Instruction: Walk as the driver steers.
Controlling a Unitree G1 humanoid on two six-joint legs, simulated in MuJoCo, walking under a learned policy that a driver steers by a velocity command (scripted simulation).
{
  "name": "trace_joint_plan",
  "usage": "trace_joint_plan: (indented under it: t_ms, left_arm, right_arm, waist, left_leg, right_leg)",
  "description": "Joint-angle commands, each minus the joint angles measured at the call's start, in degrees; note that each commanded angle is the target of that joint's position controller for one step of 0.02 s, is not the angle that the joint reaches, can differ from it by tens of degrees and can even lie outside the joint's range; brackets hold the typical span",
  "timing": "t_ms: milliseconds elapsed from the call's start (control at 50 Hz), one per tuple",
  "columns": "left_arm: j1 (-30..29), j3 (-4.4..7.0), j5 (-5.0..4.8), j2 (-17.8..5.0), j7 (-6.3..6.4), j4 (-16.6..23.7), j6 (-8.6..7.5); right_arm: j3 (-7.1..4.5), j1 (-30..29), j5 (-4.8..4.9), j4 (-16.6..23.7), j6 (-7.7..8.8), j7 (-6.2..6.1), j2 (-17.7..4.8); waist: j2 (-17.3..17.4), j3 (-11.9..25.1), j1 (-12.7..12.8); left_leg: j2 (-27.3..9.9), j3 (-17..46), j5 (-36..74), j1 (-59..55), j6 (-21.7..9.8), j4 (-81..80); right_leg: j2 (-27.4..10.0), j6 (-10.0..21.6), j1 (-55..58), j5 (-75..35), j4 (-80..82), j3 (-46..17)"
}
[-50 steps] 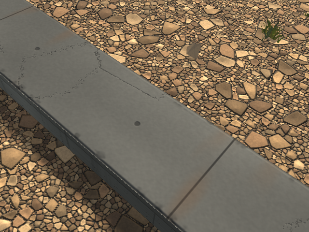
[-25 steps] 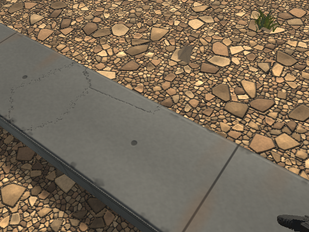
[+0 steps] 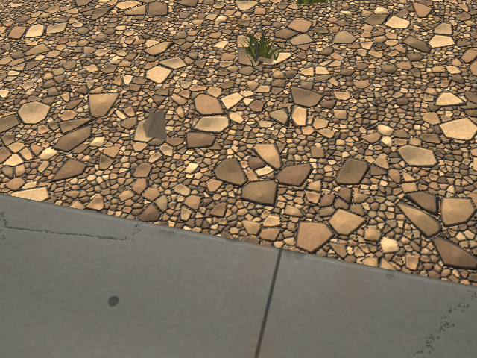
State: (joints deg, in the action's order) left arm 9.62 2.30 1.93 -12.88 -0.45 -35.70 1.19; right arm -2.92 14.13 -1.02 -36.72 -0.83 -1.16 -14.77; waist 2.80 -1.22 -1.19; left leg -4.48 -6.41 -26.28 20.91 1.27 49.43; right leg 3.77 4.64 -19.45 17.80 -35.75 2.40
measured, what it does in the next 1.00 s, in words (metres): steps on the spot, turning left: left foot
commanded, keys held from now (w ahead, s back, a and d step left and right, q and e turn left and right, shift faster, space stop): q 0.50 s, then w+q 0.28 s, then w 0.08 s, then w+e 0.14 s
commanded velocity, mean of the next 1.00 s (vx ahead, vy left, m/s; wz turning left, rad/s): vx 0.17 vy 0.00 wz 0.31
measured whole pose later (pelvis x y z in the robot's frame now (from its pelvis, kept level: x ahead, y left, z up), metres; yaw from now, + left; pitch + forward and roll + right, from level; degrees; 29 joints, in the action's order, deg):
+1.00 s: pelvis +0.05 +0.05 +0.03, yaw +23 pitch +2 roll +2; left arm 27.1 2.8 0.3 -11.7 2.4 -43.7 -2.5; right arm -2.8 5.2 1.0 -36.2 0.7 1.8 -11.6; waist 1.7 -1.6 5.5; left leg -2.8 0.7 -9.8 37.8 3.6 52.1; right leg -3.2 0.7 -0.3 18.3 -16.8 7.9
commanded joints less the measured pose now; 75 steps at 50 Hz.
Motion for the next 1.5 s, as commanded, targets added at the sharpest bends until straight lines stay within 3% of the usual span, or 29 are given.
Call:
trace_joint_plan:
  t_ms: [20, 80, 160, 200, 300, 440, 500, 520, 580, 600, 620, 640, 680, 720, 760, 780, 880, 960, 1040, 1100, 1120, 1140, 1160, 1180, 1200, 1220, 1360, 1440, 1500]
  left_arm:
    - [3.6, 1.72, -0.73, -8.1, 1.58, 4.9, -1.04]
    - [-5.0, -1.21, 0.46, -0.9, 2.54, 4.9, -0.71]
    - [1.8, 0.02, 0.85, -3.9, 2.81, 1.9, -1.13]
    - [-0.5, 1.35, -1.07, -5.8, 3.6, 2.6, 0.68]
    - [0.1, 2.22, -0.22, -4.2, 3.51, 3.7, 0.48]
    - [-3.3, 1.94, -1.5, -0.7, 2.74, 4.8, -0.05]
    - [-0.9, 2.61, -2.45, -3.6, 1.99, 3.8, -1.0]
    - [0.0, 1.11, -0.52, -1.5, 2.3, 4.9, -0.44]
    - [6.1, 0.99, -0.3, -1.4, 2.01, 2.7, -0.24]
    - [8.9, 1.66, 0.78, -4.0, 2.15, 1.4, -0.56]
    - [11.3, 2.75, 1.69, -10.1, 2.16, 2.1, -0.99]
    - [10.5, 3.78, 2.25, -12.9, 1.83, 2.7, -1.35]
    - [5.8, 2.11, 1.57, -6.7, 1.8, 3.1, -2.34]
    - [5.3, 1.87, 1.03, -6.0, 2.18, 2.4, -3.27]
    - [9.0, 2.29, 0.57, -6.6, 2.08, 0.6, -4.12]
    - [11.1, 2.5, -1.06, -6.8, 3.19, 0.7, -4.96]
    - [16.7, 2.62, -0.09, -6.1, 3.59, -2.2, -5.41]
    - [13.5, 2.73, -1.89, -8.1, 3.08, -3.3, -4.54]
    - [15.6, 3.75, -2.89, -11.1, 2.63, -5.6, -4.32]
    - [10.6, 3.57, -4.52, -10.8, 2.68, -6.6, -3.94]
    - [9.4, 2.97, -3.88, -8.4, 2.44, -5.9, -4.13]
    - [12.2, 0.27, -1.42, 1.5, 1.5, -4.6, -4.62]
    - [22.4, 1.04, -4.92, -0.6, 0.98, -8.9, -5.33]
    - [18.0, 2.13, -6.04, -3.7, 0.72, -8.4, -5.16]
    - [7.7, 1.69, -0.03, -1.2, 1.19, -4.2, -3.95]
    - [4.9, 1.37, 0.66, 0.4, 1.3, -3.1, -3.49]
    - [-8.7, -2.21, -0.24, 7.7, 2.64, 7.4, 0.71]
    - [-15.8, -3.07, -0.23, 5.8, 1.41, 13.6, 1.84]
    - [-16.8, -3.95, -1.46, 8.3, 0.51, 13.2, 2.42]
  right_arm:
    - [0.7, 1.3, -0.36, 5.1, -2.79, -0.45, -1.1]
    - [0.14, 2.0, -0.15, 2.2, -3.44, 0.55, -2.2]
    - [0.82, 0.1, 1.11, 1.6, -2.99, 1.03, -0.4]
    - [0.36, -3.4, 3.25, 2.6, -1.15, 0.34, -2.2]
    - [-0.96, -4.6, 1.52, 3.8, -1.58, -1.08, -4.9]
    - [-1.45, -7.3, 0.63, 9.0, -0.87, -1.95, -6.7]
    - [-2.33, -6.8, 0.76, 8.9, 0.37, -0.37, -8.7]
    - [-2.86, -5.6, -2.29, 8.1, -1.03, -0.31, -8.5]
    - [-2.91, -8.2, 0.11, 7.9, -2.56, 0.52, -6.3]
    - [-2.76, -8.8, 1.08, 8.6, -2.15, 0.64, -4.4]
    - [-1.77, -6.5, 1.47, 9.9, -1.93, 0.68, 0.4]
    - [-3.0, -5.7, -1.45, 10.1, -1.89, 1.14, -4.8]
    - [-3.82, -6.6, -2.19, 7.9, -1.6, 2.04, -6.3]
    - [-3.67, -5.4, -2.47, 6.2, -1.61, 3.14, -5.2]
    - [-3.4, -6.2, -2.25, 5.7, -1.63, 3.79, -4.4]
    - [-3.33, -9.3, 5.08, 6.5, -0.03, 2.43, -4.5]
    - [-1.12, -12.1, 2.49, 6.0, 2.0, 1.7, -0.2]
    - [0.42, -15.5, 1.62, 6.2, 2.86, 3.25, 2.5]
    - [-1.11, -14.2, 3.09, 6.2, 3.28, 3.21, -0.7]
    - [-4.28, 0.8, 1.67, 2.6, 3.81, 2.54, -5.4]
    - [-5.23, 9.3, 1.03, -0.2, 3.57, 2.19, -6.9]
    - [-5.81, 12.7, 0.12, -1.1, 2.74, 1.25, -12.8]
    - [-5.34, 15.5, -1.68, -1.9, 2.7, 1.46, -12.4]
    - [-4.55, 12.7, -0.54, -2.8, 2.64, 1.99, -8.0]
    - [-2.78, 5.7, -3.18, -2.3, 2.8, 1.56, -4.4]
    - [-1.7, 3.8, -2.87, -3.6, 3.62, 1.66, -1.3]
    - [1.03, 12.4, -1.16, -13.6, 5.94, 1.15, 1.0]
    - [1.57, 9.6, -0.69, -13.6, 5.19, -0.79, -1.6]
    - [0.42, 13.6, 0.46, -12.4, 3.81, -2.63, -6.1]
  waist:
    - [-11.2, 10.6, 2.8]
    - [-10.6, 1.5, -1.8]
    - [-9.0, 6.0, 1.8]
    - [-9.4, 8.4, 1.4]
    - [1.6, 5.1, 2.3]
    - [12.3, 5.0, 1.3]
    - [4.7, 6.4, 1.1]
    - [3.4, 5.2, 1.5]
    - [6.2, 5.3, 4.3]
    - [0.0, 4.3, 4.6]
    - [-18.1, 4.4, 4.3]
    - [-16.6, 2.0, 3.9]
    - [-7.5, -1.5, 2.0]
    - [-9.1, -0.8, 1.9]
    - [-8.2, 0.4, 3.2]
    - [-9.0, 0.1, 4.6]
    - [-7.4, -3.5, 5.9]
    - [-9.3, -4.1, 4.9]
    - [-12.5, -2.8, 4.1]
    - [-11.5, 6.2, -5.6]
    - [-9.3, 11.0, -8.8]
    - [11.9, 15.5, -4.8]
    - [13.8, 25.5, -5.4]
    - [6.6, 16.7, -4.8]
    - [1.4, 5.2, -1.9]
    - [0.1, 1.6, -0.3]
    - [3.0, -3.8, 4.3]
    - [2.1, -6.9, 5.9]
    - [2.7, 1.0, 1.8]
  left_leg:
    - [0.7, 7.1, -4.2, 5.7, 3.8, 22.5]
    - [1.3, 5.3, 0.5, -2.5, 3.9, 12.5]
    - [4.6, 3.3, -2.3, -4.0, 1.9, -8.5]
    - [1.6, 5.0, 4.8, -2.9, 3.5, -16.8]
    - [-0.1, 11.6, 21.7, -2.2, -2.7, -15.0]
    - [-8.7, 34.6, 25.6, -2.7, -15.9, -25.5]
    - [-8.9, 32.7, 43.6, -10.0, -16.2, -22.7]
    - [-5.0, 26.6, 45.8, -7.6, -13.2, -23.6]
    - [1.0, 24.6, 28.0, -4.7, -9.0, -21.9]
    - [4.1, 21.7, 16.1, 2.9, -6.1, -15.9]
    - [12.9, 12.9, -6.3, 17.5, -2.4, -1.1]
    - [11.1, 13.0, -9.5, 21.4, -1.5, 10.3]
    - [7.5, 13.9, -0.7, 23.8, -1.4, 22.5]
    - [7.6, 11.1, 4.6, 26.2, -0.6, 30.3]
    - [7.5, 10.3, 7.7, 27.4, -0.3, 34.5]
    - [5.3, 12.1, 11.3, 33.2, 1.6, 33.3]
    - [4.8, 13.3, 14.6, 36.1, 3.7, 21.2]
    - [2.2, 3.8, 17.9, 18.8, 2.6, 0.8]
    - [4.8, 3.2, 16.6, 9.2, -0.6, -10.9]
    - [6.6, 3.2, 26.7, -9.6, -4.9, -27.5]
    - [2.4, 7.1, 32.3, -28.3, -4.8, -25.0]
    - [-13.2, 25.2, 51.9, -41.6, -7.1, -21.0]
    - [-22.3, 44.0, 25.6, -41.2, -18.4, -30.6]
    - [-20.4, 40.9, 1.0, -34.9, -19.0, -35.4]
    - [-16.3, 29.8, 0.1, -21.3, -14.3, -36.7]
    - [-13.8, 23.5, 10.4, -16.4, -12.4, -35.4]
    - [-17.8, 12.0, 13.0, -10.4, -8.6, -36.9]
    - [-9.9, -0.4, 25.4, -0.8, -8.4, -45.3]
    - [-9.1, -6.1, 55.8, -16.1, -9.5, -45.7]
  right_leg:
    - [-26.0, 15.1, 7.5, -43.0, 16.4, -25.3]
    - [-14.6, 7.7, -2.7, -35.0, 17.7, -9.4]
    - [-14.8, 4.8, 13.8, -45.2, 12.1, -7.5]
    - [-16.7, 7.5, 16.7, -36.9, 9.8, -10.4]
    - [-9.7, 0.7, 6.6, -2.9, 7.6, -3.2]
    - [-0.6, -5.7, -4.6, 10.0, -16.4, -1.3]
    - [-1.5, -8.5, -11.9, 19.7, -25.0, -4.8]
    - [-2.2, -6.7, -7.2, 15.3, -16.6, -1.1]
    - [1.2, -4.1, 7.1, 0.7, 10.6, 2.0]
    - [-2.7, -2.9, 14.7, -1.6, 16.6, -3.4]
    - [-20.8, 1.0, 22.2, -0.4, 23.8, -25.6]
    - [-27.5, 5.2, 15.7, -3.4, 23.8, -33.9]
    - [-23.0, 6.9, 12.7, 10.4, 23.0, -25.7]
    - [-18.2, 5.3, 14.4, 8.9, 22.9, -17.3]
    - [-17.6, 5.3, 16.2, 5.5, 22.5, -13.1]
    - [-19.1, 6.4, 21.9, 8.6, 22.6, -13.4]
    - [-21.2, 8.4, 23.6, -2.2, 25.6, -11.2]
    - [-17.8, 6.7, 14.4, -20.9, 26.1, -4.2]
    - [-19.6, 6.0, 18.0, -31.1, 23.9, -5.7]
    - [-15.5, 2.4, 19.8, -48.4, 5.7, -3.0]
    - [-12.4, 0.1, 5.7, -35.1, -7.4, -2.7]
    - [-3.1, -4.3, -14.5, 16.1, -33.8, -1.6]
    - [-0.9, -5.4, -20.6, 16.4, -55.3, -14.3]
    - [-3.6, -5.2, -30.0, 11.6, -65.8, -12.0]
    - [-4.2, -2.8, -31.5, 4.3, -70.0, -4.0]
    - [-4.3, -2.0, -33.6, 2.8, -75.4, -2.8]
    - [-1.5, 2.1, -59.6, 8.3, -105.9, -8.8]
    - [-3.4, -0.4, -47.7, 6.9, -75.2, 2.8]
    - [-5.9, 1.2, -33.7, 12.0, -53.0, 8.4]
